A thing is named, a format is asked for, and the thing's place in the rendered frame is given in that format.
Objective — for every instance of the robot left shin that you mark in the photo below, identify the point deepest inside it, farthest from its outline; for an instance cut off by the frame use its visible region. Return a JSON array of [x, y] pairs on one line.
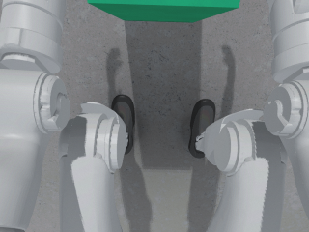
[[88, 107]]

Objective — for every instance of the robot shin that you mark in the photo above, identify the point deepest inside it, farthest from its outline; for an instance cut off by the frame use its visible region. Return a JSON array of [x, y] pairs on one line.
[[206, 144], [88, 107]]

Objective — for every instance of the carton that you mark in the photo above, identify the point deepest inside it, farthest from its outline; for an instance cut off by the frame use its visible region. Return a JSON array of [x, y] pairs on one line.
[[185, 11]]

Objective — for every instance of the robot left upper arm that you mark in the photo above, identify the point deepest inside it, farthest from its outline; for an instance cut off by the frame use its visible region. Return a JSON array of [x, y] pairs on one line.
[[33, 105]]

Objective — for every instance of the robot right shin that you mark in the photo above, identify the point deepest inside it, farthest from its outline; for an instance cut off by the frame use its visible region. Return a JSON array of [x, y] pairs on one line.
[[206, 144]]

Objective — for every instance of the robot right upper arm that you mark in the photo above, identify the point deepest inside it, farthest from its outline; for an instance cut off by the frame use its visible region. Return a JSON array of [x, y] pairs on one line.
[[287, 115]]

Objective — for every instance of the robot right forearm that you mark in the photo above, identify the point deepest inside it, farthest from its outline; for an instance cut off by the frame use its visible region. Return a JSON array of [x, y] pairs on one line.
[[289, 23]]

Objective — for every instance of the robot left forearm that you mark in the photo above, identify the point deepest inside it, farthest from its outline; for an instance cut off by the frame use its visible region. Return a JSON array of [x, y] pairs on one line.
[[30, 35]]

